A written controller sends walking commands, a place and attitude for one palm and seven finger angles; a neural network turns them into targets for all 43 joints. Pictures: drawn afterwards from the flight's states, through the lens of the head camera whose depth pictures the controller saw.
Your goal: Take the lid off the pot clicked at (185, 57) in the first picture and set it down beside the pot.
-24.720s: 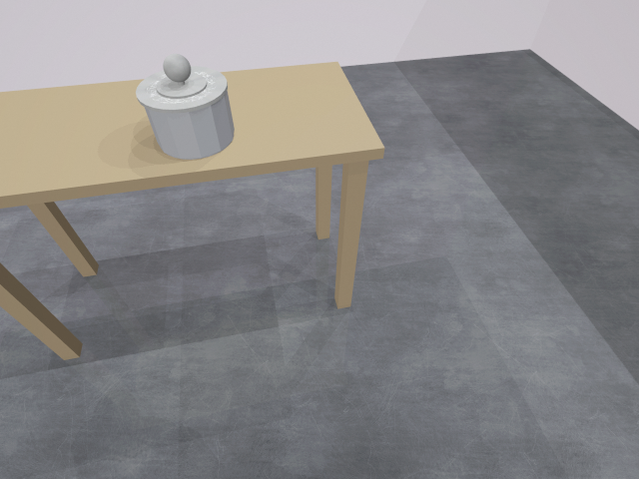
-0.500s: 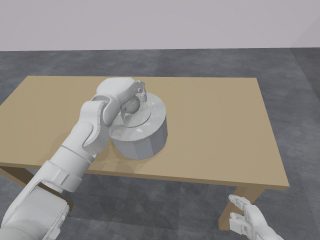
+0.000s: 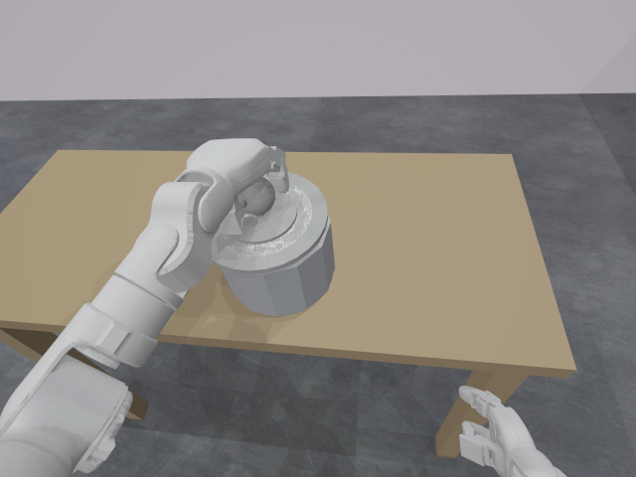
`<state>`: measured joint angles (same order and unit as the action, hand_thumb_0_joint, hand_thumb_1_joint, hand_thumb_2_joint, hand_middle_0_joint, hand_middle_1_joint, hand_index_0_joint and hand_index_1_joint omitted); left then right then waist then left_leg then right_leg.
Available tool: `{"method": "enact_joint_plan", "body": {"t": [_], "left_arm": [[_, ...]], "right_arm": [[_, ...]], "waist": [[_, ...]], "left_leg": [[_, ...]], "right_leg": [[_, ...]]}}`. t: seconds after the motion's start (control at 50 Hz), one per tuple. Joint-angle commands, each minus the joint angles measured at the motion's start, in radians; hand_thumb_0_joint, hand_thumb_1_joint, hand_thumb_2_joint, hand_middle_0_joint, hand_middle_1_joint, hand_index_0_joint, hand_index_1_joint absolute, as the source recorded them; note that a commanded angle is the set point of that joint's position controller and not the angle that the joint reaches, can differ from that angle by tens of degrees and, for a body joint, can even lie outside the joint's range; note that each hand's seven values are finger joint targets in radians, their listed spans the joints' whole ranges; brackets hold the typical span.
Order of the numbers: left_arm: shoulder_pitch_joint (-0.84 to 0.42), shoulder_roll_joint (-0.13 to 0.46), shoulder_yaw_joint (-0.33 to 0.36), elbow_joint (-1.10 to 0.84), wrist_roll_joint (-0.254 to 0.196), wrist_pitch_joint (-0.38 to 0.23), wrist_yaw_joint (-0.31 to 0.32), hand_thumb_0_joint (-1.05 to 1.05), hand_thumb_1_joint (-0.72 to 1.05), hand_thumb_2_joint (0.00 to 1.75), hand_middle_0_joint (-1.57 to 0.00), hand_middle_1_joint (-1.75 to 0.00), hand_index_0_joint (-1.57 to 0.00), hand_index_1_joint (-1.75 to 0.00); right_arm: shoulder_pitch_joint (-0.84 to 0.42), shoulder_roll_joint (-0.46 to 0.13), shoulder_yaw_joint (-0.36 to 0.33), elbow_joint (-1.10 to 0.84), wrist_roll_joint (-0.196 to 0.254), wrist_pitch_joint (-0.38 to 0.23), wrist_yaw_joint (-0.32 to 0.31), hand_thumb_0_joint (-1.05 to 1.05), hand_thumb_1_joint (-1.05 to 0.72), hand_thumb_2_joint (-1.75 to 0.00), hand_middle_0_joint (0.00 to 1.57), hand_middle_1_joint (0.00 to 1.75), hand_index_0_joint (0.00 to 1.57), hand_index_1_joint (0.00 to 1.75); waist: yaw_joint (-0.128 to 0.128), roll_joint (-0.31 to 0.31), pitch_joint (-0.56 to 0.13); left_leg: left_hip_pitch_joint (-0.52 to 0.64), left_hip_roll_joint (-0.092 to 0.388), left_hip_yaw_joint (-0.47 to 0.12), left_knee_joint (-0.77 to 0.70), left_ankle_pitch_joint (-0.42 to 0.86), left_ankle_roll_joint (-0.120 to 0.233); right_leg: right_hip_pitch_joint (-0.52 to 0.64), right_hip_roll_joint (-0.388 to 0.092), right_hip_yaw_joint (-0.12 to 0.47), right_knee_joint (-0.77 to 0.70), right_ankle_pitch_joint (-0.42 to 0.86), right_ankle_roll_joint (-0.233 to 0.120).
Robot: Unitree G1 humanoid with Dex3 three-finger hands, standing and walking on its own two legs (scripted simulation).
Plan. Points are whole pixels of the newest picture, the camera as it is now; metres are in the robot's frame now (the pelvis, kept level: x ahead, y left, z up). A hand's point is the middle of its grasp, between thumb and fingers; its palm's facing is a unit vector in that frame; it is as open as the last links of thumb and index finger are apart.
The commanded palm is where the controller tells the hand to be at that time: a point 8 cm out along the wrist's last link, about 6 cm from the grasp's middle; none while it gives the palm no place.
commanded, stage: lift the lid straight up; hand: left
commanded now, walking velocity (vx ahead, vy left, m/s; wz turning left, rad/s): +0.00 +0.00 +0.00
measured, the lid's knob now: (255, 195) +0.43 +0.11 +0.13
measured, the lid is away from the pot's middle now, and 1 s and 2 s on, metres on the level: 0.01 0.02 0.05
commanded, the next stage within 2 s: move the lid sideways beside the pot in 1.58 s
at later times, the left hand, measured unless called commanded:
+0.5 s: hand (238, 173) +0.41 +0.12 +0.19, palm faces -0.20 -0.03 -0.98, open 8.2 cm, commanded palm +0.39 +0.13 +0.27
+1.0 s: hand (230, 142) +0.42 +0.12 +0.22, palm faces -0.13 -0.03 -0.99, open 8.2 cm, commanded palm +0.39 +0.13 +0.31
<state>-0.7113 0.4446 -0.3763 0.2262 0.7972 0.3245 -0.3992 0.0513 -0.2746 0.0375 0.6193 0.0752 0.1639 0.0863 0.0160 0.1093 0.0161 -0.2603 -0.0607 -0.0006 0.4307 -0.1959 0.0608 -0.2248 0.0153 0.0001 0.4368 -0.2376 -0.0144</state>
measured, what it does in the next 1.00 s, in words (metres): stands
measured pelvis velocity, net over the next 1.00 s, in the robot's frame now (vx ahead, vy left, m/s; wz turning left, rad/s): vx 0.00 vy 0.01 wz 0.01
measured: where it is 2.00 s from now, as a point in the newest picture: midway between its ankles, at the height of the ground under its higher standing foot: outside the picture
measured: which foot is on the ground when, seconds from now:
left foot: down 0.00-1.00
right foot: down 0.00-1.00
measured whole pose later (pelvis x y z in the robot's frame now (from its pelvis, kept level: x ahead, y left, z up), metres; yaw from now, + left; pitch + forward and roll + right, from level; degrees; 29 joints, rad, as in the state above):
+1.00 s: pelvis +0.00 +0.01 +0.00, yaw +1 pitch +1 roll +0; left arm -0.96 0.46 -0.38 0.28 0.79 0.35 -0.49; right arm 0.05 -0.28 0.04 0.63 0.08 0.12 0.08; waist 0.02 0.11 0.02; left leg -0.24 -0.08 -0.01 0.39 -0.16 0.08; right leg -0.21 0.00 -0.01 0.40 -0.21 0.00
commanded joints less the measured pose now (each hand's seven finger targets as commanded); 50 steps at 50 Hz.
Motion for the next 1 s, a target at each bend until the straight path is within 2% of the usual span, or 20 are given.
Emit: {"method": "enact_joint_plan", "body": {"t": [0.0,0.12,0.16,0.2,0.26,0.34,0.46,0.48,0.52,0.54,0.56,0.68,0.74,0.78,0.84,0.86,0.88,0.9,0.96,0.98], "left_arm": [[-0.572,0.208,0.193,-0.204,0.043,0.004,0.049,0.0,0.53,1.15,-0.86,-0.86,-0.85,-0.88],[-0.654,0.187,0.164,-0.195,0.04,0.009,0.03,0.0,0.53,1.15,-0.86,-0.86,-0.85,-0.88],[-0.683,0.207,0.184,-0.215,0.034,0.006,0.028,0.0,0.53,1.15,-0.86,-0.86,-0.85,-0.88],[-0.693,0.222,0.193,-0.17,0.045,0.011,0.027,0.0,0.53,1.15,-0.86,-0.86,-0.85,-0.88],[-0.712,0.188,0.172,-0.158,0.035,0.01,0.02,0.0,0.53,1.15,-0.86,-0.86,-0.85,-0.88],[-0.733,0.236,0.211,-0.11,0.051,0.015,0.02,0.0,0.53,1.15,-0.86,-0.86,-0.85,-0.88],[-0.752,0.205,0.189,-0.15,0.04,0.008,0.004,0.0,0.53,1.15,-0.86,-0.86,-0.85,-0.88],[-0.747,0.237,0.211,-0.139,0.049,0.009,0.004,0.0,0.53,1.15,-0.86,-0.86,-0.85,-0.88],[-0.747,0.204,0.184,-0.1,0.047,0.016,-0.002,0.0,0.53,1.15,-0.86,-0.86,-0.85,-0.88],[-0.761,0.225,0.203,-0.091,0.049,0.02,-0.003,0.0,0.53,1.15,-0.86,-0.86,-0.85,-0.88],[-0.778,0.209,0.189,-0.134,0.034,0.011,-0.005,0.0,0.53,1.15,-0.86,-0.86,-0.85,-0.88],[-0.817,0.248,0.213,-0.144,0.045,0.013,-0.008,0.0,0.53,1.15,-0.86,-0.86,-0.85,-0.88],[-0.855,0.21,0.176,-0.144,0.044,0.016,-0.013,0.0,0.53,1.15,-0.86,-0.86,-0.85,-0.88],[-0.849,0.262,0.223,-0.184,0.045,0.01,-0.01,0.0,0.53,1.15,-0.86,-0.86,-0.85,-0.88],[-0.831,0.225,0.193,-0.083,0.047,0.031,-0.019,0.0,0.53,1.15,-0.86,-0.86,-0.85,-0.88],[-0.841,0.191,0.173,-0.114,0.026,0.023,-0.022,0.0,0.53,1.15,-0.86,-0.86,-0.85,-0.88],[-0.884,0.247,0.208,-0.178,0.039,0.016,-0.018,0.0,0.53,1.15,-0.86,-0.86,-0.85,-0.88],[-0.879,0.245,0.203,-0.205,0.043,0.015,-0.019,0.0,0.53,1.15,-0.86,-0.86,-0.85,-0.88],[-0.843,0.227,0.201,-0.161,0.027,0.029,-0.027,0.0,0.53,1.15,-0.86,-0.86,-0.85,-0.88],[-0.866,0.264,0.226,-0.194,0.037,0.027,-0.028,0.0,0.53,1.15,-0.86,-0.86,-0.85,-0.88]], "right_arm": [[-0.144,-0.092,-0.03,-0.154,0.01,-0.046,-0.002,0.0,-0.9,-0.9,0.2,0.3,0.2,0.3],[-0.146,-0.089,-0.031,-0.151,0.012,-0.048,-0.007,0.0,-0.9,-0.9,0.2,0.3,0.2,0.3],[-0.151,-0.097,-0.031,-0.154,0.01,-0.056,-0.007,0.0,-0.9,-0.9,0.2,0.3,0.2,0.3],[-0.141,-0.094,-0.027,-0.144,0.008,-0.058,-0.009,0.0,-0.9,-0.9,0.2,0.3,0.2,0.3],[-0.144,-0.096,-0.03,-0.146,0.012,-0.059,-0.01,0.0,-0.9,-0.9,0.2,0.3,0.2,0.3],[-0.128,-0.1,-0.027,-0.137,0.007,-0.063,-0.015,0.0,-0.9,-0.9,0.2,0.3,0.2,0.3],[-0.132,-0.1,-0.033,-0.152,0.008,-0.071,-0.01,0.0,-0.9,-0.9,0.2,0.3,0.2,0.3],[-0.127,-0.097,-0.031,-0.15,0.009,-0.069,-0.01,0.0,-0.9,-0.9,0.2,0.3,0.2,0.3],[-0.126,-0.097,-0.03,-0.146,0.01,-0.069,-0.012,0.0,-0.9,-0.9,0.2,0.3,0.2,0.3],[-0.121,-0.102,-0.03,-0.14,0.009,-0.068,-0.015,0.0,-0.9,-0.9,0.2,0.3,0.2,0.3],[-0.13,-0.106,-0.031,-0.149,0.012,-0.07,-0.013,0.0,-0.9,-0.9,0.2,0.3,0.2,0.3],[-0.119,-0.102,-0.03,-0.145,0.009,-0.08,-0.012,0.0,-0.9,-0.9,0.2,0.3,0.2,0.3],[-0.129,-0.1,-0.029,-0.146,0.012,-0.085,-0.012,0.0,-0.9,-0.9,0.2,0.3,0.2,0.3],[-0.123,-0.103,-0.032,-0.149,0.008,-0.091,-0.01,0.0,-0.9,-0.9,0.2,0.3,0.2,0.3],[-0.127,-0.104,-0.026,-0.133,0.011,-0.076,-0.014,0.0,-0.9,-0.9,0.2,0.3,0.2,0.3],[-0.129,-0.107,-0.029,-0.139,0.015,-0.077,-0.012,0.0,-0.9,-0.9,0.2,0.3,0.2,0.3],[-0.128,-0.104,-0.029,-0.146,0.013,-0.086,-0.011,0.0,-0.9,-0.9,0.2,0.3,0.2,0.3],[-0.144,-0.1,-0.028,-0.159,0.009,-0.092,-0.01,0.0,-0.9,-0.9,0.2,0.3,0.2,0.3],[-0.145,-0.108,-0.029,-0.146,0.012,-0.082,-0.006,0.0,-0.9,-0.9,0.2,0.3,0.2,0.3],[-0.141,-0.102,-0.028,-0.149,0.009,-0.086,-0.005,0.0,-0.9,-0.9,0.2,0.3,0.2,0.3]], "waist": [[0.0,-0.125,-0.435],[-0.012,-0.121,-0.418],[-0.009,-0.097,-0.455],[-0.003,-0.133,-0.451],[-0.013,-0.117,-0.441],[0.001,-0.137,-0.44],[-0.005,-0.12,-0.469],[0.002,-0.134,-0.469],[-0.003,-0.147,-0.423],[0.0,-0.16,-0.423],[-0.008,-0.116,-0.44],[0.001,-0.133,-0.471],[-0.003,-0.118,-0.455],[0.007,-0.114,-0.513],[-0.002,-0.156,-0.42],[-0.012,-0.138,-0.429],[0.004,-0.125,-0.494],[0.009,-0.108,-0.525],[0.001,-0.126,-0.477],[0.012,-0.141,-0.498]], "left_leg": [[0.202,0.008,-0.039,-0.015,0.27,0.007],[0.215,0.012,-0.045,-0.026,0.228,0.006],[0.229,0.008,-0.053,-0.02,0.24,0.009],[0.219,0.008,-0.054,-0.029,0.24,0.008],[0.225,0.008,-0.053,-0.03,0.228,0.009],[0.213,0.009,-0.052,-0.044,0.216,0.007],[0.242,0.01,-0.056,-0.034,0.269,0.009],[0.238,0.014,-0.054,-0.042,0.261,0.007],[0.219,0.012,-0.049,-0.044,0.253,0.009],[0.217,0.012,-0.05,-0.051,0.239,0.008],[0.237,0.011,-0.053,-0.045,0.256,0.008],[0.251,0.012,-0.058,-0.045,0.286,0.007],[0.253,0.011,-0.058,-0.047,0.271,0.006],[0.279,0.012,-0.064,-0.04,0.318,0.006],[0.227,0.012,-0.05,-0.052,0.273,0.006],[0.245,0.011,-0.054,-0.048,0.28,0.008],[0.273,0.013,-0.059,-0.048,0.314,0.005],[0.29,0.011,-0.062,-0.038,0.342,0.007],[0.272,0.012,-0.059,-0.036,0.355,0.006],[0.271,0.013,-0.059,-0.041,0.36,0.004]], "right_leg": [[0.112,0.016,0.004,-0.022,0.362,-0.03],[0.082,0.019,-0.007,-0.027,0.3,-0.031],[0.092,0.015,-0.001,-0.026,0.31,-0.037],[0.106,0.017,-0.002,-0.028,0.313,-0.034],[0.085,0.015,-0.009,-0.036,0.289,-0.036],[0.101,0.015,-0.006,-0.04,0.282,-0.036],[0.111,0.012,-0.011,-0.034,0.321,-0.04],[0.118,0.015,-0.01,-0.034,0.308,-0.037],[0.097,0.014,-0.013,-0.04,0.31,-0.036],[0.099,0.014,-0.014,-0.047,0.298,-0.035],[0.099,0.011,-0.015,-0.044,0.304,-0.039],[0.121,0.015,-0.013,-0.04,0.328,-0.038],[0.094,0.015,-0.016,-0.043,0.309,-0.039],[0.129,0.014,-0.012,-0.036,0.34,-0.042],[0.095,0.012,-0.018,-0.052,0.319,-0.037],[0.09,0.01,-0.026,-0.055,0.316,-0.039],[0.121,0.013,-0.018,-0.042,0.338,-0.04],[0.132,0.012,-0.012,-0.036,0.361,-0.044],[0.12,0.01,-0.02,-0.044,0.373,-0.044],[0.137,0.01,-0.016,-0.039,0.379,-0.041]]}}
